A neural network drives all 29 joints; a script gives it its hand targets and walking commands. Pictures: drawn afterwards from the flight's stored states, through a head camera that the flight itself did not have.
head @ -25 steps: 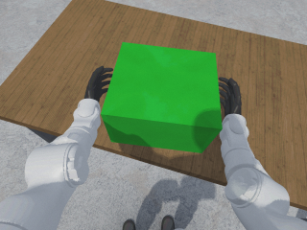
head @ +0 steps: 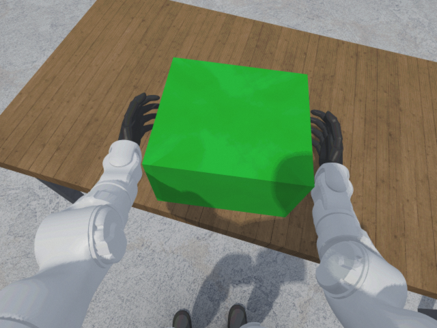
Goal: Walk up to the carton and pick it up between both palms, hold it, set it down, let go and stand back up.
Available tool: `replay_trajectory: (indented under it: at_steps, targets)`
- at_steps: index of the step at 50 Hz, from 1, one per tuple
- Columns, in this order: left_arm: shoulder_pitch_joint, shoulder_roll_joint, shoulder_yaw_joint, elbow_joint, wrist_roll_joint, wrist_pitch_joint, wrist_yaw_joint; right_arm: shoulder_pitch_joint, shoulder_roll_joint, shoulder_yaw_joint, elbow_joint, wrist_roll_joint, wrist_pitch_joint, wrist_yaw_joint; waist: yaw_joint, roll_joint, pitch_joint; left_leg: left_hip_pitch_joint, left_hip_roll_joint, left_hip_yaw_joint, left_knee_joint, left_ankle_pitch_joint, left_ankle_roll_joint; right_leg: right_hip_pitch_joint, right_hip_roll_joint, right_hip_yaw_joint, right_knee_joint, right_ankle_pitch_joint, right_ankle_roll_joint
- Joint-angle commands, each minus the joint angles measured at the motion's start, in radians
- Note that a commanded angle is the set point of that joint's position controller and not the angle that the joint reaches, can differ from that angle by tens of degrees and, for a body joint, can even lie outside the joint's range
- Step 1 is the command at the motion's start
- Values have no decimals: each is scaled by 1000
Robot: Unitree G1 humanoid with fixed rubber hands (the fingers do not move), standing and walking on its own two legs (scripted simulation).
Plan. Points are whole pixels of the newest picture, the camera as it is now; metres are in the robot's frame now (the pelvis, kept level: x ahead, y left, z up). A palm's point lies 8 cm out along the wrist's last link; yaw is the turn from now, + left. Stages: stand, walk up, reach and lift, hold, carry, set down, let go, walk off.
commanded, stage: set down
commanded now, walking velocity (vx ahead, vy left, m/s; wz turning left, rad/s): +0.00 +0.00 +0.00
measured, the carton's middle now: (230, 139) +0.48 -0.05 -0.03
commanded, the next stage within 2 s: none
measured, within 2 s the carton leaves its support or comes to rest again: neither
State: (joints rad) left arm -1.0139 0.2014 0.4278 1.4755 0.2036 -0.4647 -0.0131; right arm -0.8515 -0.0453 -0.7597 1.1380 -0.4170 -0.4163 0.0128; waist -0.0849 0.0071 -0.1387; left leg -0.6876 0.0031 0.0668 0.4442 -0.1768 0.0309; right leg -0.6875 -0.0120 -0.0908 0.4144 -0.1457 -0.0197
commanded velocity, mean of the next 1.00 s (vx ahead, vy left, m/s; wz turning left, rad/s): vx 0.00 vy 0.00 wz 0.00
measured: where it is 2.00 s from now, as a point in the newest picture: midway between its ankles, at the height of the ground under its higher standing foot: outside the picture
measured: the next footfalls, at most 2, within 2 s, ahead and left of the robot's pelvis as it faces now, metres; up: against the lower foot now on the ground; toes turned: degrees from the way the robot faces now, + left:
none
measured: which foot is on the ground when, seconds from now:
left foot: down 0.00-1.00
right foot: down 0.00-1.00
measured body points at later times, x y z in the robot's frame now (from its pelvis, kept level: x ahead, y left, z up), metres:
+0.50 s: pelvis +0.00 +0.00 +0.00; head +0.13 +0.00 +0.43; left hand +0.48 +0.15 +0.01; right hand +0.43 -0.23 +0.01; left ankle +0.00 +0.10 -0.73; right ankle +0.01 -0.11 -0.73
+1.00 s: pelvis -0.02 -0.01 -0.05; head +0.13 +0.00 +0.38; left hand +0.49 +0.20 +0.00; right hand +0.45 -0.28 +0.00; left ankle -0.01 +0.10 -0.73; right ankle +0.00 -0.11 -0.73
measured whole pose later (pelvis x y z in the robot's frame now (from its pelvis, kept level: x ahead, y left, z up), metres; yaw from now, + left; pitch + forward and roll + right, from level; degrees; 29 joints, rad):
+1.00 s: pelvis -0.02 -0.01 -0.05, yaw -1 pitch +35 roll -1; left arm -1.23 0.39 -0.26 1.74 -0.42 -0.45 -0.03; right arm -1.09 -0.37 0.09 1.55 0.43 -0.41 0.01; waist -0.07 0.02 -0.31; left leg -1.11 0.03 0.03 0.82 -0.31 0.01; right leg -1.10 0.01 -0.09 0.77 -0.27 -0.04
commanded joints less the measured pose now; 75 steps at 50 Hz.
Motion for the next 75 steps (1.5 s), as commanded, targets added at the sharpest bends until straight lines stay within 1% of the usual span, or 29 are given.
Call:
replay_trajectory:
  at_steps: [1,7,18,21,23,25,27,29,31,33,36,38,39,40,41,42,43,44,48,50,53,56,63,65,67,68,73,74,75]
  targets:
    - [-444,-406,-109,-27,94,8,-103,-361,404,245,101,-104,25,144,-8,60,-529,289,34,-32,-5,198,-41,272,-24,7,28,274,31]
    - [-429,-392,-91,-16,102,9,-101,-361,405,243,88,-103,24,142,3,43,-524,293,35,-34,2,213,-38,265,-21,4,32,270,33]
    - [-428,-348,-93,-5,90,12,-90,-360,344,230,116,-85,31,135,5,72,-520,313,38,-37,35,239,-46,199,-14,4,43,234,26]
    - [-444,-277,-101,-11,64,7,-74,-363,276,219,123,-65,28,123,1,76,-552,313,38,-37,47,238,-49,181,-13,6,55,231,24]
    - [-437,-168,-92,-10,39,4,-49,-348,162,208,144,-39,22,99,-2,60,-573,300,37,-35,58,252,-51,190,-8,12,66,255,28]
    - [-443,-9,-148,-4,-44,3,-4,-352,-16,243,171,57,10,54,-3,67,-618,281,37,-35,84,267,-61,168,-4,23,87,264,26]
    - [-467,121,-271,50,-201,1,44,-391,-155,382,234,248,5,-1,-5,62,-677,248,38,-41,129,288,-69,135,6,36,112,288,27]
    - [-529,164,-391,113,-357,-17,54,-458,-196,516,271,417,-1,-35,-18,52,-741,156,31,-53,192,262,-69,119,11,48,165,304,34]
    - [-580,189,-485,162,-459,-45,52,-513,-248,599,259,518,-11,-53,-24,60,-839,107,23,-58,249,273,-78,120,13,47,229,346,41]
    - [-595,234,-517,200,-493,-54,43,-538,-307,647,251,587,-16,-61,-13,70,-880,93,12,-51,295,315,-89,117,20,41,278,387,54]
    - [-589,280,-549,276,-509,-23,15,-551,-362,716,338,677,-8,-63,-5,53,-792,8,-1,-36,313,300,-93,138,19,42,314,411,66]
    - [-580,282,-578,280,-517,-11,6,-551,-393,747,370,718,-11,-57,-2,54,-776,22,-1,-38,322,310,-96,83,26,34,320,377,67]
    - [-584,284,-600,290,-534,-7,2,-555,-402,758,382,734,-10,-53,2,53,-770,17,1,-40,313,267,-94,58,25,30,315,323,64]
    - [-600,281,-627,284,-558,-7,1,-566,-414,769,371,752,-11,-46,-8,50,-770,19,3,-42,320,255,-95,14,29,22,313,278,63]
    - [-605,282,-643,268,-573,-10,0,-577,-426,786,358,770,-13,-38,3,55,-787,47,5,-47,329,291,-97,-25,32,16,314,270,62]
    - [-616,277,-667,241,-585,-13,1,-582,-447,792,361,789,-18,-29,-7,75,-812,95,12,-56,348,363,-104,-75,38,6,320,297,58]
    - [-607,272,-685,221,-597,-16,-1,-581,-460,812,346,815,-25,-21,-1,95,-857,142,16,-60,373,428,-108,-106,39,4,326,325,57]
    - [-610,272,-695,206,-605,-17,-6,-584,-467,827,330,827,-30,-18,-11,85,-897,159,13,-60,393,474,-108,-101,43,5,331,371,62]
    - [-629,295,-707,120,-637,-23,-22,-589,-513,850,286,863,-31,-2,-14,78,-985,51,-4,-45,413,439,-110,3,41,17,363,449,71]
    - [-635,307,-720,94,-655,-16,-25,-593,-530,863,283,883,-19,9,-20,62,-990,46,-2,-44,418,412,-106,-14,45,15,365,422,76]
    - [-662,338,-729,50,-670,9,-29,-607,-557,870,257,914,12,23,-9,80,-1004,53,-2,-44,411,350,-99,-35,44,16,355,347,75]
    - [-682,373,-728,10,-687,34,-28,-636,-582,867,185,921,42,30,-8,62,-1042,-1,-8,-37,406,265,-83,7,43,28,361,313,84]
    - [-700,412,-713,27,-685,107,-32,-668,-581,901,164,947,126,32,28,19,-980,-91,-19,-27,361,158,-51,121,34,55,350,280,93]
    - [-722,419,-723,34,-698,125,-30,-697,-595,889,155,941,144,27,18,1,-960,-98,-18,-30,341,113,-47,127,33,53,339,245,96]
    - [-729,402,-740,49,-698,142,-30,-699,-592,889,186,939,159,26,10,13,-921,-67,-16,-34,323,118,-51,109,33,47,320,235,90]
    - [-723,401,-737,36,-692,149,-28,-699,-592,892,172,942,161,30,20,15,-930,-31,-14,-35,324,139,-54,102,37,44,315,242,89]
    - [-743,383,-777,94,-703,175,-36,-717,-595,899,244,940,187,34,3,25,-812,33,-5,-59,289,131,-56,48,34,35,268,199,80]
    - [-750,381,-788,76,-709,181,-35,-725,-600,896,221,942,190,36,-3,27,-820,54,-3,-60,284,143,-60,44,36,32,259,206,79]
    - [-818,425,-786,-98,-746,188,-24,-747,-671,849,91,955,196,38,6,78,-970,200,-14,-40,271,194,-71,83,56,16,222,250,73]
